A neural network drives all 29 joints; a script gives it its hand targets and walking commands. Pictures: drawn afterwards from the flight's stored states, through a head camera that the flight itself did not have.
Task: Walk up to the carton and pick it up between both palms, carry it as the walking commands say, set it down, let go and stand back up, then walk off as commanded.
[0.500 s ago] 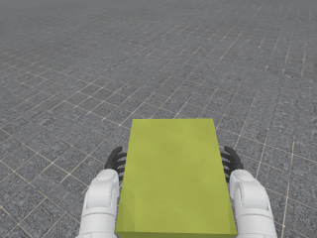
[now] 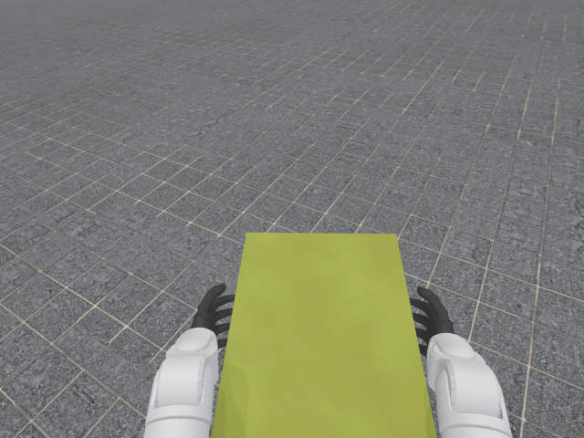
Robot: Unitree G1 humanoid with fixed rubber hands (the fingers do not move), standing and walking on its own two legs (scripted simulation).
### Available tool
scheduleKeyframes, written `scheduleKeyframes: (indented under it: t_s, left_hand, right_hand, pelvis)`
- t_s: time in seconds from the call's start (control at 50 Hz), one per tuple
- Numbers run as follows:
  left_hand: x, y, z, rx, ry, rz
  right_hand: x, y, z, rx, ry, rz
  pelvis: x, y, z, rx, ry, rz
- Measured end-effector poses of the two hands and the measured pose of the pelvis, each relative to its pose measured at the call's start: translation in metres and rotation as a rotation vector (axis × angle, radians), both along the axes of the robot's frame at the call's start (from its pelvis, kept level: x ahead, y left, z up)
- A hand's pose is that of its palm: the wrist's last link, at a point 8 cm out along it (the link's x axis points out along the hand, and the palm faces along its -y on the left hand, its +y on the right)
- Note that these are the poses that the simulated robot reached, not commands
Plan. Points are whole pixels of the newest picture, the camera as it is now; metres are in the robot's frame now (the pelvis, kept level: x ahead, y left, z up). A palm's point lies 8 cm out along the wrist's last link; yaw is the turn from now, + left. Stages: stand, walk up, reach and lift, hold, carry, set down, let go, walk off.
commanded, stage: hold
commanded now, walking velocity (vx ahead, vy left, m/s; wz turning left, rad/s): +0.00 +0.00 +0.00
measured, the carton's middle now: (319, 358) +0.27 -0.01 -0.04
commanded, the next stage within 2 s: carry in 0.80 s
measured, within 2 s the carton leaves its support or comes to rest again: neither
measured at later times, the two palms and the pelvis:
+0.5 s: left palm (205, 340) +0.26 +0.15 +0.03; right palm (439, 345) +0.26 -0.17 +0.03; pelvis -0.01 +0.00 +0.00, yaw +0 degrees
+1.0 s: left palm (205, 338) +0.26 +0.15 +0.04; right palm (445, 334) +0.27 -0.17 +0.05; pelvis -0.01 -0.01 -0.02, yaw +1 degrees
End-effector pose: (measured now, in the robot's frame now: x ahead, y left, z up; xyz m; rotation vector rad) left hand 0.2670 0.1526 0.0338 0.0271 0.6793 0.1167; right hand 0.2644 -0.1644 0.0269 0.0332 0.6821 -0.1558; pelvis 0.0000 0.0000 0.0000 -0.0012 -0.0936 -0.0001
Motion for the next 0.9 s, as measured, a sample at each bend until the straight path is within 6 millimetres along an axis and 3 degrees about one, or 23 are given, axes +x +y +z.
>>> scheduleKeyframes:
  t_s: [0.5, 0.64, 0.8, 0.9]
  left_hand:
    - [-0.003, -0.001, -0.003, -0.01, -0.004, 0.003]
    - [0.005, -0.001, -0.001, -0.001, -0.005, -0.001]
    - [-0.003, 0.0, -0.002, -0.009, 0.001, 0.012]
    - [0.0, -0.001, -0.001, -0.029, -0.036, 0.019]
  right_hand:
    - [-0.003, -0.001, -0.002, 0.0, -0.003, -0.005]
    - [0.004, -0.001, -0.001, 0.002, -0.004, -0.003]
    - [0.0, 0.001, -0.001, -0.001, 0.002, 0.007]
    - [0.003, -0.001, 0.005, 0.009, -0.036, -0.008]
  pelvis:
    - [-0.013, -0.002, -0.004, 0.001, 0.002, -0.001]
    - [-0.011, -0.002, -0.005, 0.002, 0.006, -0.006]
    - [-0.003, -0.003, -0.001, 0.001, 0.005, -0.003]
    - [-0.005, -0.004, -0.012, -0.007, 0.053, 0.002]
